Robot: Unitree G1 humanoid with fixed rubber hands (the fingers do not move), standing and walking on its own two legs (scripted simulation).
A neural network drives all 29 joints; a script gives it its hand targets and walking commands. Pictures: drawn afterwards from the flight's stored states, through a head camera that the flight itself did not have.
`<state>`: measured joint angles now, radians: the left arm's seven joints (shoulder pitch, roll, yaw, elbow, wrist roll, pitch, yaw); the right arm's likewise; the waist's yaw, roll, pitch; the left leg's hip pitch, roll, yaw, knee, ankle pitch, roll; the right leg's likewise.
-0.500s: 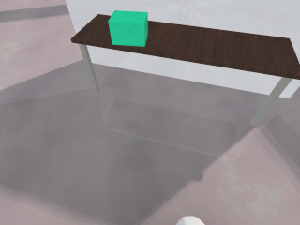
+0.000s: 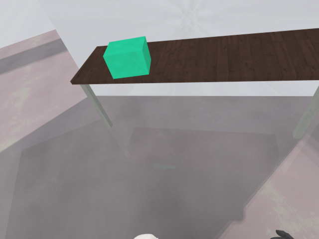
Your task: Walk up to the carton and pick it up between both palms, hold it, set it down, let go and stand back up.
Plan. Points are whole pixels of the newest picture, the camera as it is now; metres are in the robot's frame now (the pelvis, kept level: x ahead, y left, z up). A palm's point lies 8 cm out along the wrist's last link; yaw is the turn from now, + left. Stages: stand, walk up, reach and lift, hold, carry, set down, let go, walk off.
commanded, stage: walk up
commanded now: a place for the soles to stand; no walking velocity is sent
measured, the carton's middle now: (128, 58) +1.14 +0.24 -0.13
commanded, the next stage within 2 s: none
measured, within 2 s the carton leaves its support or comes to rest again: neither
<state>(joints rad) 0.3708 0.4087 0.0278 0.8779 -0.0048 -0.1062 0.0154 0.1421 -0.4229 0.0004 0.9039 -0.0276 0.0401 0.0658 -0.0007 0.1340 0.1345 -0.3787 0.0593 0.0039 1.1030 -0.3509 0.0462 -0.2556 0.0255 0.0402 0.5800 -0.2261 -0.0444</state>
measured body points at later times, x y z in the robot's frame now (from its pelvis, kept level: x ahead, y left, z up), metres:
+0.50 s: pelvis +0.12 +0.15 -0.01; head +0.17 +0.17 +0.44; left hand +0.17 +0.48 -0.13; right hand +0.18 -0.17 -0.12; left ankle +0.14 +0.24 -0.73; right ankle +0.12 -0.04 -0.66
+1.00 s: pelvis +0.23 +0.16 -0.01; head +0.25 +0.10 +0.43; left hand +0.26 +0.51 -0.07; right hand +0.33 -0.14 -0.16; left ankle +0.20 +0.28 -0.67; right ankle +0.30 +0.08 -0.73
